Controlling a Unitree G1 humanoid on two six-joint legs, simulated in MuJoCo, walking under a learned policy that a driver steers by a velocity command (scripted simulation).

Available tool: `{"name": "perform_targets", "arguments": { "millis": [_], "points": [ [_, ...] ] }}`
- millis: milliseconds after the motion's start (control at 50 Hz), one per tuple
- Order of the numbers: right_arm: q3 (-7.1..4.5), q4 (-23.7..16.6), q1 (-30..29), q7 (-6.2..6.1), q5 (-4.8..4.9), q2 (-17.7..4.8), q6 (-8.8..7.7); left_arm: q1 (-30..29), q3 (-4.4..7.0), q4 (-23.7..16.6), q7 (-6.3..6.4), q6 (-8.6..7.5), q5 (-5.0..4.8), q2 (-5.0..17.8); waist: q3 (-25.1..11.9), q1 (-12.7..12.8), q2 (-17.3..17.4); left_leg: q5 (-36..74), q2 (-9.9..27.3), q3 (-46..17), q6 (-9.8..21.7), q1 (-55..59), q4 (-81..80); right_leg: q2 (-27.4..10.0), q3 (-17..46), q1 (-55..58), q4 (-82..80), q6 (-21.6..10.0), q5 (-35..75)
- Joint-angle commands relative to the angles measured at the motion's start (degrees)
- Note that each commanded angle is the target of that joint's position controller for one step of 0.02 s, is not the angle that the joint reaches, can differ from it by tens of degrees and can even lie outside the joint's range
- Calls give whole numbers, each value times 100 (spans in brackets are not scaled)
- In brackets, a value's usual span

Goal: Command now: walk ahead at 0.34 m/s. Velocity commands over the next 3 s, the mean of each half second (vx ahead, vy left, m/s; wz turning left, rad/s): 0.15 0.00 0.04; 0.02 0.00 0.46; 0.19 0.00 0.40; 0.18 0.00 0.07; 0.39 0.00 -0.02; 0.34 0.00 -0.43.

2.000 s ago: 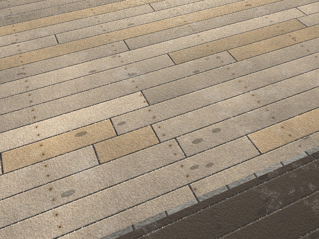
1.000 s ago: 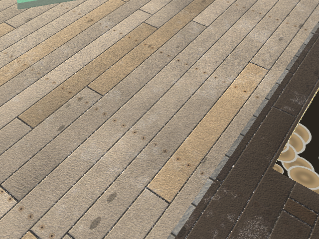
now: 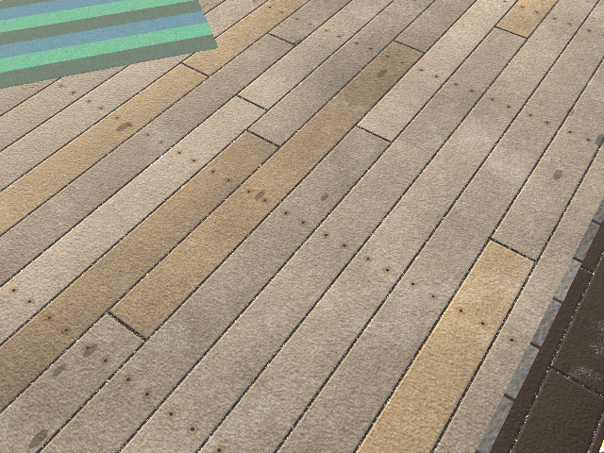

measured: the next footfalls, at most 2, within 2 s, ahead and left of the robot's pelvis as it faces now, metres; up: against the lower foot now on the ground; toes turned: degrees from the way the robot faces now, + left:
right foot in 0.34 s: +0.23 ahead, -0.14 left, +0.00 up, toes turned +0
right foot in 1.34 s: +0.24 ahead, -0.06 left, +0.00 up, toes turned +32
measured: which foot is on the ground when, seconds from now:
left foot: down 0.00-1.00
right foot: up 0.00-0.32, down 0.34-0.74, up 0.76-1.00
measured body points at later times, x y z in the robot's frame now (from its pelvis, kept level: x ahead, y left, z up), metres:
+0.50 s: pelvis +0.13 -0.02 +0.01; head +0.15 -0.03 +0.46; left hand +0.27 +0.25 -0.10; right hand +0.23 -0.27 -0.13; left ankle +0.09 +0.09 -0.73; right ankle +0.19 -0.14 -0.73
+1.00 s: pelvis +0.11 +0.04 +0.02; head +0.13 +0.09 +0.47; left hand +0.18 +0.36 -0.11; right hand +0.28 -0.20 -0.08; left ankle +0.10 +0.11 -0.73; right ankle +0.18 -0.12 -0.64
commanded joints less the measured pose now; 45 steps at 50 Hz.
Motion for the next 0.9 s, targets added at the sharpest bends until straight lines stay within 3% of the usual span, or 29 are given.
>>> {"name": "perform_targets", "arguments": {
  "millis": [20,80,140,200,260,300,340,360,380,400,420,440,480,520,560,580,600,620,680,700,720,740,760,780,800,820,840,860,900],
  "points": [
    [-161,-151,569,-6,-24,-607,-6,-192,198,-473,67,-110,62,715,-735,-243,129,3325,1691,-1838,1180,2221,-1255,-541,133,-2034,707,51,466],
    [-102,33,448,-23,-100,-458,-104,149,160,-376,141,124,75,321,-710,117,427,4283,1396,-1075,1164,1324,-1607,-615,51,-1147,-15,169,933],
    [-125,192,375,-138,-101,-615,-77,-199,125,-504,187,192,140,215,-701,151,515,4584,1241,-597,1111,1213,-1665,-601,-18,-1053,-1138,263,1588],
    [-120,324,443,-226,-85,-705,24,-721,121,-604,139,220,131,253,-783,-52,524,4006,1105,-391,935,1331,-1695,-572,-77,-768,-2099,254,2283],
    [-111,513,585,-233,-75,-737,122,-1073,150,-676,130,267,120,359,-694,-201,486,3176,1206,-563,957,1491,-1648,-518,-63,-624,-2622,235,2299],
    [-93,588,547,-233,-44,-698,183,-1188,177,-715,127,273,143,423,-594,-198,502,2585,1270,-743,936,1564,-1489,-475,-82,-497,-3009,146,2076],
    [-36,659,577,-248,41,-544,224,-1050,211,-654,130,240,210,487,-571,-44,309,1673,980,-747,583,1491,-1100,-444,-109,170,-4026,-42,3057],
    [10,675,785,-262,-45,-407,203,-965,267,-631,164,224,244,741,-728,-163,-18,1052,670,-633,315,1319,-790,-790,244,721,-4011,-161,4446],
    [-1,810,1454,-243,-115,-358,170,-1082,333,-632,199,259,205,1040,-881,-612,-629,-100,248,-487,101,743,-718,-1139,504,1407,-3679,-481,5035],
    [44,816,1350,-274,-70,-254,199,-1174,292,-613,195,305,153,715,-940,-506,-853,-661,144,-341,-24,695,-730,-1165,541,1326,-3702,-629,4294],
    [23,679,887,-298,-18,-422,266,-1309,298,-653,188,336,117,606,-714,-344,-743,-662,101,-297,-54,645,-665,-1002,482,1073,-3784,-546,3564],
    [-24,572,603,-337,30,-574,344,-1356,337,-683,208,358,126,689,-593,-253,-594,-549,65,-295,-31,442,-446,-952,419,1015,-3813,-493,3335],
    [-68,420,507,-351,16,-574,439,-1147,425,-565,267,336,117,904,-716,-252,-608,-253,83,-356,-50,364,-31,-1210,564,1080,-3829,-662,3683],
    [-113,322,523,-341,46,-560,512,-927,440,-476,354,348,105,865,-947,-146,-834,-460,62,-309,-135,106,627,-1632,819,1369,-3821,-939,4412],
    [-164,239,536,-314,48,-512,591,-996,456,-494,439,367,108,925,-1036,-76,-1134,-2066,14,-210,-211,-153,1715,-2259,1231,1344,-4010,-1322,4863],
    [-206,169,432,-298,69,-559,645,-1006,464,-527,473,355,158,979,-1002,41,-1062,-2775,117,-314,-261,-354,2488,-2521,1374,1228,-4192,-1506,4923],
    [-226,111,419,-290,108,-518,701,-1186,479,-549,494,342,171,1054,-910,-35,-855,-2904,305,-447,-290,-405,2671,-2544,1233,1025,-4320,-1470,4661],
    [-234,112,533,-287,142,-475,754,-1569,495,-595,502,337,127,1099,-822,-219,-774,-2643,475,-515,-287,-160,2315,-2352,886,702,-4406,-1232,4222],
    [-301,284,1015,-218,83,-469,837,-2187,501,-580,445,436,41,1084,-835,-534,-822,-1113,227,45,-217,1101,1102,-1789,-173,-82,-4281,-771,3540],
    [-344,341,1208,-177,58,-470,854,-2209,485,-523,422,480,0,1018,-843,-626,-742,-605,72,234,-128,1471,582,-1671,-429,-246,-4053,-611,3007],
    [-407,362,1286,-147,41,-555,890,-2127,445,-486,385,524,-29,796,-701,-617,-478,-393,6,95,67,1698,39,-1434,-752,-503,-3473,-292,1902],
    [-503,250,1241,-196,-7,-921,886,-1755,377,-373,333,585,57,480,-300,-474,812,164,628,-1110,464,1926,-928,-862,-1278,-1445,-2249,189,584],
    [-571,-112,1098,-258,-106,-1653,804,-2031,322,-703,354,587,217,387,-137,-394,2002,1249,2099,-3456,1397,1687,-1617,-97,-904,-2540,-836,527,-1019],
    [-544,-140,1152,-226,-330,-1626,635,-2409,369,-852,380,549,184,530,-379,-560,1514,598,2240,-3805,1800,1328,-1855,-80,-38,-2429,45,382,-1030],
    [-507,-207,835,-241,-262,-1467,500,-2287,424,-813,397,534,99,708,-257,-332,1133,81,1953,-3325,1524,1338,-1800,-182,152,-2531,242,263,-458],
    [-482,-276,486,-285,-89,-1313,446,-2082,488,-668,431,524,112,843,-189,-158,815,-201,1638,-2859,1117,1379,-1683,-286,179,-2573,164,220,127],
    [-427,-340,287,-326,20,-1135,440,-1989,520,-557,477,520,157,903,-238,-120,712,-70,1470,-2610,869,1438,-1579,-340,200,-2509,84,239,469],
    [-386,-363,282,-365,50,-1040,448,-1926,522,-526,473,504,184,866,-335,-102,689,328,1337,-2428,796,1445,-1522,-297,189,-2337,122,276,721],
    [-364,-339,581,-422,40,-970,462,-1877,490,-531,431,447,141,706,-576,-149,632,1006,1252,-2299,829,1783,-1422,-177,188,-2225,70,339,1008]
  ]
}}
